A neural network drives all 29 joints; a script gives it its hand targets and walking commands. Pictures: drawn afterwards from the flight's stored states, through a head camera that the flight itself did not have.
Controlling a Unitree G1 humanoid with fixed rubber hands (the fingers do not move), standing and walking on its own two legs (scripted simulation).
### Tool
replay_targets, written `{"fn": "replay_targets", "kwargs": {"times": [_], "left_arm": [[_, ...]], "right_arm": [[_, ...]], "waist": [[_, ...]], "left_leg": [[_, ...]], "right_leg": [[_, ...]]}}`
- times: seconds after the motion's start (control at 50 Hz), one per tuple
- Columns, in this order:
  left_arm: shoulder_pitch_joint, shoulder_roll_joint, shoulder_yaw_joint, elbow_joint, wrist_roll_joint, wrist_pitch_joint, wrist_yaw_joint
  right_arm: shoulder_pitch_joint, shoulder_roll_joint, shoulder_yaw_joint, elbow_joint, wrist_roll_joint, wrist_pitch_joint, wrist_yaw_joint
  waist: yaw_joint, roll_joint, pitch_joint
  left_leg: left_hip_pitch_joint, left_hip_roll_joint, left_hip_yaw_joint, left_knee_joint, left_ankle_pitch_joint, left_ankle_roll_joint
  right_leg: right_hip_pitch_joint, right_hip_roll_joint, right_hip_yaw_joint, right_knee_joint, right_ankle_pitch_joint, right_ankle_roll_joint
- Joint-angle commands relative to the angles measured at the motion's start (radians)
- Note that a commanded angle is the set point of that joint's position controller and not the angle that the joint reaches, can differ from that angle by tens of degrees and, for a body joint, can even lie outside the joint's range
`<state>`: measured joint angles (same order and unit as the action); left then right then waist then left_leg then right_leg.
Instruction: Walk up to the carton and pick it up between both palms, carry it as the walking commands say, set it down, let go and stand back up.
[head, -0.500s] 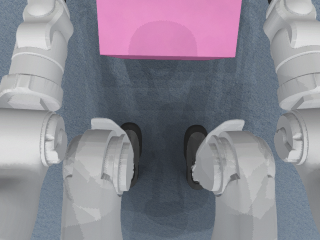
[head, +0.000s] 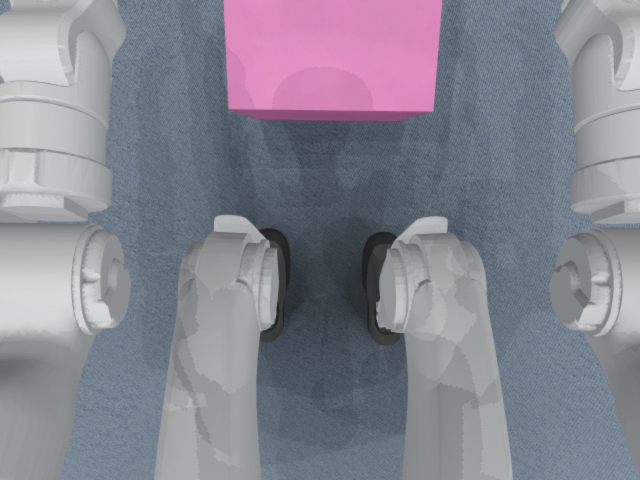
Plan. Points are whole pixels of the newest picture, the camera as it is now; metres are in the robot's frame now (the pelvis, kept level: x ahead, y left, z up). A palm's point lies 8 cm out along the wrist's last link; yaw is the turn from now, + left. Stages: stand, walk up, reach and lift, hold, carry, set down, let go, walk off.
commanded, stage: set down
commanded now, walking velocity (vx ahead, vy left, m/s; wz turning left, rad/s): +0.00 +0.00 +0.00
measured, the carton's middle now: (329, 19) +0.57 +0.00 -0.34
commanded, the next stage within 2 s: let go in 0.76 s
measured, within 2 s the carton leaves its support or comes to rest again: neither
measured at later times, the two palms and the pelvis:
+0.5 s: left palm out of the picture +0.56 +0.21 +0.02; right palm out of the picture +0.56 -0.20 +0.02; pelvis +0.00 +0.01 +0.13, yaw +0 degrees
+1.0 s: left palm out of the picture +0.54 +0.20 +0.12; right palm out of the picture +0.54 -0.20 +0.11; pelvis +0.05 +0.00 +0.22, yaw +0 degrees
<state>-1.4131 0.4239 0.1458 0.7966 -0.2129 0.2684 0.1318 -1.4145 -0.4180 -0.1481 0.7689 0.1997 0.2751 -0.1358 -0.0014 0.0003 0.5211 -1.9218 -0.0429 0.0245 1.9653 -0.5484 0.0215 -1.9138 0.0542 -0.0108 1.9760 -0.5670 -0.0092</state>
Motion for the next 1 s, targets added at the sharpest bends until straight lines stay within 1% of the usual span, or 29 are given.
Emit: {"fn": "replay_targets", "kwargs": {"times": [0.0,0.02,0.04,0.06,0.1,0.16,0.18,0.2,0.22,0.26,0.28,0.36,0.38,0.44,0.54,0.56,0.64,0.66,0.68,0.72,0.76,0.78,0.8,0.82,0.86,0.9,0.94,0.96,0.98], "left_arm": [[-0.247,0.120,0.025,-0.230,-0.009,0.011,0.000],[-0.280,0.155,0.030,-0.251,0.004,0.014,-0.001],[-0.280,0.171,0.035,-0.312,0.002,0.020,0.000],[-0.279,0.163,0.037,-0.223,-0.008,0.040,0.001],[-0.272,0.179,0.048,-0.282,-0.005,0.057,-0.008],[-0.286,0.204,0.065,-0.289,0.001,0.079,-0.011],[-0.245,0.162,0.047,-0.295,-0.019,0.087,-0.014],[-0.226,0.188,0.050,-0.331,0.001,0.083,-0.016],[-0.247,0.169,0.041,-0.360,-0.007,0.085,-0.015],[-0.213,0.147,0.042,-0.270,-0.007,0.100,-0.028],[-0.162,0.152,0.043,-0.211,0.010,0.102,-0.027],[-0.200,0.181,0.066,-0.404,0.013,0.086,-0.019],[-0.178,0.166,0.061,-0.335,-0.009,0.098,-0.022],[-0.184,0.166,0.071,-0.316,0.002,0.106,-0.026],[-0.169,0.173,0.071,-0.318,0.035,0.085,-0.033],[-0.187,0.164,0.072,-0.313,0.023,0.082,-0.039],[-0.186,0.164,0.076,-0.236,0.053,0.059,-0.046],[-0.196,0.107,0.056,-0.227,0.044,0.056,-0.055],[-0.167,0.110,0.087,-0.136,0.078,0.043,-0.063],[-0.144,0.083,0.095,-0.156,0.092,0.006,-0.065],[-0.134,0.085,0.110,-0.111,0.130,-0.031,-0.084],[-0.112,0.042,0.078,-0.086,0.129,-0.037,-0.085],[-0.060,0.014,0.108,-0.022,0.155,-0.039,-0.097],[-0.067,0.029,0.130,-0.042,0.172,-0.051,-0.095],[0.017,-0.030,0.133,-0.044,0.215,-0.081,-0.099],[0.106,-0.063,0.145,-0.026,0.255,-0.082,-0.096],[0.270,-0.024,0.180,-0.067,0.299,-0.094,-0.090],[0.302,-0.021,0.148,-0.142,0.303,-0.096,-0.101],[0.323,-0.077,0.135,-0.146,0.316,-0.094,-0.105]], "right_arm": [[-0.263,-0.150,-0.033,-0.224,0.000,0.007,0.009],[-0.255,-0.148,-0.016,-0.200,0.015,0.017,0.007],[-0.278,-0.151,-0.022,-0.228,0.024,0.027,0.015],[-0.289,-0.204,-0.053,-0.220,-0.001,0.036,0.013],[-0.272,-0.210,-0.038,-0.253,0.009,0.052,0.013],[-0.291,-0.197,-0.042,-0.277,0.010,0.080,0.015],[-0.244,-0.203,-0.049,-0.248,0.000,0.082,0.020],[-0.217,-0.186,-0.041,-0.252,0.009,0.085,0.019],[-0.242,-0.193,-0.048,-0.291,0.013,0.082,0.023],[-0.240,-0.191,-0.038,-0.281,0.012,0.088,0.036],[-0.184,-0.183,-0.052,-0.174,-0.001,0.091,0.044],[-0.238,-0.198,-0.060,-0.360,0.008,0.073,0.040],[-0.240,-0.217,-0.066,-0.333,-0.003,0.082,0.044],[-0.226,-0.204,-0.039,-0.255,-0.008,0.097,0.062],[-0.226,-0.207,-0.090,-0.289,-0.024,0.071,0.054],[-0.199,-0.192,-0.073,-0.243,-0.017,0.067,0.057],[-0.208,-0.156,-0.041,-0.192,-0.015,0.049,0.078],[-0.210,-0.160,-0.055,-0.173,-0.027,0.040,0.083],[-0.199,-0.133,-0.064,-0.075,-0.067,0.034,0.090],[-0.189,-0.128,-0.074,-0.110,-0.081,-0.011,0.094],[-0.150,-0.071,-0.077,-0.047,-0.109,-0.032,0.085],[-0.126,-0.067,-0.087,-0.034,-0.126,-0.047,0.095],[-0.051,-0.036,-0.082,0.070,-0.129,-0.044,0.104],[-0.089,-0.070,-0.126,0.005,-0.171,-0.057,0.097],[0.037,-0.041,-0.159,0.041,-0.238,-0.090,0.090],[0.108,-0.009,-0.143,0.058,-0.268,-0.100,0.101],[0.195,0.005,-0.166,-0.067,-0.323,-0.111,0.100],[0.221,-0.007,-0.136,-0.149,-0.307,-0.115,0.098],[0.296,0.024,-0.139,-0.097,-0.309,-0.119,0.102]], "waist": [[-0.008,-0.016,-2.115],[0.017,0.019,-2.123],[0.008,0.005,-2.145],[-0.025,-0.004,-2.131],[0.001,0.008,-2.160],[0.002,0.012,-2.167],[-0.033,0.003,-2.195],[-0.004,0.047,-2.227],[-0.018,0.044,-2.193],[-0.007,0.009,-2.173],[-0.002,0.032,-2.101],[0.010,0.009,-2.292],[-0.011,-0.021,-2.262],[0.002,-0.023,-2.142],[0.010,-0.008,-2.181],[-0.019,-0.013,-2.116],[0.049,0.035,-2.065],[0.011,0.016,-2.008],[0.014,-0.020,-1.856],[0.019,-0.032,-1.894],[0.020,0.002,-1.829],[-0.012,0.008,-1.840],[-0.002,0.020,-1.653],[-0.014,-0.019,-1.683],[-0.040,0.036,-1.658],[-0.009,0.028,-1.573],[0.007,-0.029,-1.611],[0.032,-0.008,-1.678],[0.005,0.017,-1.527]], "left_leg": [[0.758,-0.034,-0.003,-0.235,0.353,-0.005],[0.780,-0.036,0.022,-0.235,0.353,-0.014],[0.801,-0.035,0.007,-0.275,0.351,-0.017],[0.804,-0.033,-0.002,-0.274,0.340,-0.010],[0.817,-0.041,0.007,-0.294,0.345,-0.009],[0.857,-0.037,0.007,-0.358,0.322,-0.011],[0.892,-0.038,-0.010,-0.373,0.356,-0.013],[0.934,-0.038,0.003,-0.398,0.387,-0.014],[0.956,-0.040,-0.007,-0.407,0.392,-0.015],[0.975,-0.036,-0.009,-0.451,0.414,-0.020],[0.969,-0.031,-0.002,-0.503,0.383,-0.029],[1.149,-0.043,-0.027,-0.538,0.545,-0.014],[1.129,-0.044,-0.021,-0.566,0.526,-0.018],[1.135,-0.037,-0.028,-0.648,0.453,-0.013],[1.228,-0.035,-0.029,-0.738,0.515,-0.020],[1.236,-0.027,-0.045,-0.767,0.462,-0.017],[1.326,-0.020,-0.034,-0.842,0.535,-0.014],[1.310,-0.015,-0.045,-0.857,0.517,-0.017],[1.241,-0.006,-0.060,-0.886,0.440,-0.024],[1.277,-0.019,-0.052,-0.905,0.553,-0.016],[1.215,-0.019,-0.049,-0.914,0.510,-0.023],[1.261,-0.014,-0.056,-0.919,0.544,-0.031],[1.191,-0.009,-0.051,-0.929,0.514,-0.038],[1.189,-0.007,-0.054,-0.942,0.512,-0.035],[1.187,-0.003,-0.037,-0.974,0.550,-0.053],[1.167,-0.005,-0.026,-1.008,0.552,-0.048],[1.173,-0.004,-0.022,-1.040,0.538,-0.036],[1.273,-0.006,-0.022,-1.063,0.591,-0.037],[1.228,-0.007,-0.022,-1.096,0.570,-0.040]], "right_leg": [[0.702,0.032,-0.020,-0.265,0.345,0.020],[0.706,0.030,-0.010,-0.279,0.327,0.018],[0.716,0.038,-0.027,-0.298,0.350,0.018],[0.708,0.032,-0.026,-0.309,0.329,0.018],[0.746,0.029,-0.015,-0.340,0.320,0.017],[0.777,0.034,-0.014,-0.399,0.307,0.020],[0.818,0.032,-0.019,-0.415,0.347,0.013],[0.823,0.036,-0.011,-0.427,0.376,0.019],[0.791,0.041,-0.022,-0.443,0.369,0.013],[0.841,0.032,-0.019,-0.497,0.382,0.017],[0.799,0.034,-0.030,-0.520,0.344,0.023],[0.937,0.041,-0.016,-0.561,0.486,0.025],[0.993,0.043,-0.020,-0.591,0.488,0.027],[0.987,0.036,0.004,-0.678,0.388,0.024],[1.084,0.041,-0.001,-0.741,0.474,0.033],[1.073,0.030,0.011,-0.796,0.426,0.026],[1.100,0.024,0.024,-0.871,0.452,0.034],[1.083,0.019,0.019,-0.892,0.453,0.030],[1.041,0.019,0.003,-0.898,0.388,0.029],[1.081,0.016,0.015,-0.930,0.487,0.036],[1.105,0.006,0.026,-0.932,0.477,0.041],[1.075,0.013,0.007,-0.934,0.508,0.038],[1.003,0.004,0.021,-0.964,0.463,0.034],[1.000,0.016,0.011,-0.966,0.456,0.045],[1.047,0.015,0.014,-0.998,0.532,0.037],[1.025,0.000,0.017,-1.024,0.541,0.048],[1.130,0.003,0.031,-1.049,0.560,0.055],[1.123,0.004,0.011,-1.055,0.566,0.063],[1.109,-0.002,0.030,-1.109,0.558,0.050]]}}
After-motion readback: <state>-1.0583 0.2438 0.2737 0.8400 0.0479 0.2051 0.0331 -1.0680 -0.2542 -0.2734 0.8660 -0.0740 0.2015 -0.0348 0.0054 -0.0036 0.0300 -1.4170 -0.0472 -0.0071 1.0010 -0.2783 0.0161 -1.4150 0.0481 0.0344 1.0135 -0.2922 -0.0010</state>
